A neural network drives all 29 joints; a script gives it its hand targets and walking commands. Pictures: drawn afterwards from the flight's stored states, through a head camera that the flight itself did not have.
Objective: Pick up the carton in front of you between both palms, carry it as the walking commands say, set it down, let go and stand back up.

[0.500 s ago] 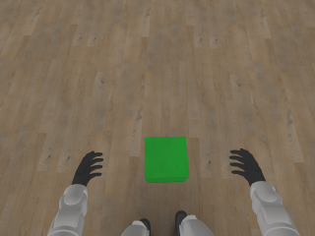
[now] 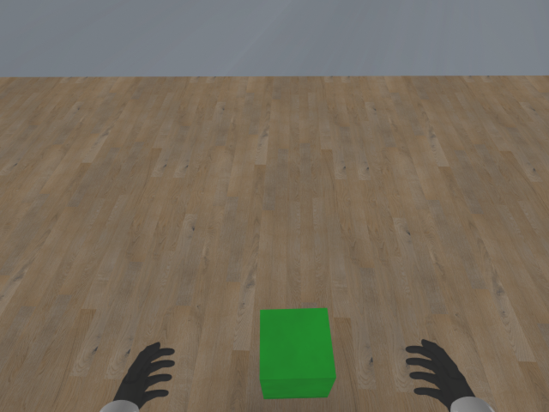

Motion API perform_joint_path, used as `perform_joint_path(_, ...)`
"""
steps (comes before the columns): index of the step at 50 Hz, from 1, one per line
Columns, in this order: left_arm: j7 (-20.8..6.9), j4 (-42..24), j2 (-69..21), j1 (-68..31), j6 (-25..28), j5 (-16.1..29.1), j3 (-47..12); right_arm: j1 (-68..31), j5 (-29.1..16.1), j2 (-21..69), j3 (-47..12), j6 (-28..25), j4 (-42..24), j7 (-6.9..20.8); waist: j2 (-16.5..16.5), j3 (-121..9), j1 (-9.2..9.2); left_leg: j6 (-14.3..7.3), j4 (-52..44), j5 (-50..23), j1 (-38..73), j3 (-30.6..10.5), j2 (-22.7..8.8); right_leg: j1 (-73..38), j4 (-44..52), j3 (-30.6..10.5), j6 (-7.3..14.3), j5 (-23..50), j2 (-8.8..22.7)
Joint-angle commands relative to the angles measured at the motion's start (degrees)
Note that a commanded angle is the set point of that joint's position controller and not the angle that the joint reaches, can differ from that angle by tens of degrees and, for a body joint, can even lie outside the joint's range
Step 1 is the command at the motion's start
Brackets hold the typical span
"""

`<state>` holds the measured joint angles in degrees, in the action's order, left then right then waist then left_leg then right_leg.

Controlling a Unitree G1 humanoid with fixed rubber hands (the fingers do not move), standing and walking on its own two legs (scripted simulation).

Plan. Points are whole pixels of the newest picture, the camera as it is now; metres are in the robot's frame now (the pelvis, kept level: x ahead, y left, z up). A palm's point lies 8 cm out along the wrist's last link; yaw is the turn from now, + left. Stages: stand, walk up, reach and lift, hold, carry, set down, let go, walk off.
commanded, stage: let go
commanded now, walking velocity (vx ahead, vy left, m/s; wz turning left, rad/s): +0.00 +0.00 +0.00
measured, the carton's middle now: (294, 354) +0.40 -0.03 -0.65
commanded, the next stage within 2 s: stand in 0.16 s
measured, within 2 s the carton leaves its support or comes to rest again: neither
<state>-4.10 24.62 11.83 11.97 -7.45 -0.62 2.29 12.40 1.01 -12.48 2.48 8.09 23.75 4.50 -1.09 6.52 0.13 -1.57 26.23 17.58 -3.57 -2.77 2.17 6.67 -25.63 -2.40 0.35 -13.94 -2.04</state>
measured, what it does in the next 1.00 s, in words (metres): stands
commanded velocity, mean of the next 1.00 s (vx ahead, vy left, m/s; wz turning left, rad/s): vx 0.00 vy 0.00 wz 0.00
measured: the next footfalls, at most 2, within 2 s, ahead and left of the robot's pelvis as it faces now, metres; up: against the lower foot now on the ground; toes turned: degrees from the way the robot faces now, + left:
none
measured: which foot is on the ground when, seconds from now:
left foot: down 0.00-1.00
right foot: down 0.00-1.00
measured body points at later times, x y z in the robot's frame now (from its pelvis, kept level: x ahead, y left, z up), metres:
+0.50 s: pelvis +0.02 -0.01 +0.00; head +0.02 -0.01 +0.45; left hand +0.15 +0.29 -0.10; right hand +0.17 -0.29 -0.09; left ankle -0.03 +0.10 -0.74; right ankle +0.01 -0.12 -0.74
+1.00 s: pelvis +0.01 -0.01 +0.00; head +0.01 -0.01 +0.45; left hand +0.12 +0.30 -0.10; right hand +0.14 -0.30 -0.10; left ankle -0.03 +0.10 -0.74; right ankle +0.01 -0.12 -0.74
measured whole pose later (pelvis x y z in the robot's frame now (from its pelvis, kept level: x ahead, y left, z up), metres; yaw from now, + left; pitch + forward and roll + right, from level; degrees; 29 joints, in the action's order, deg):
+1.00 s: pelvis +0.01 -0.01 +0.00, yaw +2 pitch -2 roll +0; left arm 1.2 52.1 20.1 8.0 0.3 -1.6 1.2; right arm 9.8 1.5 -20.9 0.5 -0.1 48.7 -1.4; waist -0.5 0.8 -0.3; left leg -0.9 24.1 16.7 -5.6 -3.7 2.0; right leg 8.6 -24.3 -0.6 0.9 -14.0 -1.5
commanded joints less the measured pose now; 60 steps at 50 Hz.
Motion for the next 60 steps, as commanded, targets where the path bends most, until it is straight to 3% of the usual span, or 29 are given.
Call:
perform_joint_path(1,0.09,-5.36,5.11,-1.83,0.07,-0.43,1.79,-1.62,0.24,-5.6,1.85,-0.1,-5.64,-0.29,0.64,-2.02,0.0,1.73,-6.66,-8.81,-9.04,0.98,-1.67,-8.37,1.98,1.69,-1.02,9.35,-0.23)
perform_joint_path(8,0.07,-5.97,5.09,-2.36,0.0,-0.7,2.03,-1.77,0.17,-5.18,1.65,-0.25,-6.06,-0.38,0.41,-3.48,-0.02,1.81,-5.56,-11.95,-6.76,1.16,-1.2,-8.14,2.08,1.07,-0.92,11.75,0.16)
perform_joint_path(9,3.72,2.89,13.37,-2.26,2.63,-1.02,3.59,-3.94,0.38,-12.27,2.99,-3.06,1.79,-3.81,1.45,-5.48,-1.38,3.22,-1.6,-10.0,-10.95,-0.67,-2.95,0.35,0.5,-0.59,-1.53,9.3,4.03)
perform_joint_path(11,5.18,4.67,12.43,-2.0,4.41,-1.54,2.8,-2.09,1.19,-11.37,2.58,-5.27,3.35,-5.0,0.99,-7.24,-0.21,2.94,-1.33,-6.02,-8.7,-1.81,-3.65,3.95,0.95,-1.91,-0.77,4.58,4.38)
perform_joint_path(13,5.28,6.42,11.6,-3.13,5.54,-1.78,2.26,-2.52,1.23,-10.99,2.21,-6.36,5.1,-5.24,0.56,-6.99,-0.07,2.28,-1.71,-3.01,-9.47,-3.0,-4.14,5.32,1.39,-2.64,-0.21,1.04,4.45)
perform_joint_path(20,5.31,11.95,13.54,-3.83,7.4,-1.65,1.98,-2.67,1.24,-13.07,1.74,-7.73,9.51,-5.58,0.56,-10.43,-0.11,1.82,-0.37,-15.35,-7.43,-4.04,-5.16,2.34,-0.34,-2.81,0.18,13.58,5.33)
perform_joint_path(31,5.71,17.84,15.93,-4.19,8.24,-1.32,1.48,-2.56,0.91,-15.77,1.15,-8.44,14.87,-6.07,0.78,-9.75,-0.25,1.3,-1.43,-19.64,-6.13,-4.93,-5.91,-0.07,0.4,-3.35,0.64,17.38,6.22)
perform_joint_path(60,5.26,28.02,18.03,-6.68,8.55,-0.79,0.27,-5.14,0.22,-18.09,-0.35,-9.11,25.79,-5.89,0.89,-6.64,-0.52,0.66,-7.86,-13.04,-5.1,-6.27,-7.17,-1.34,5.96,-4.94,0.71,11.4,7.56)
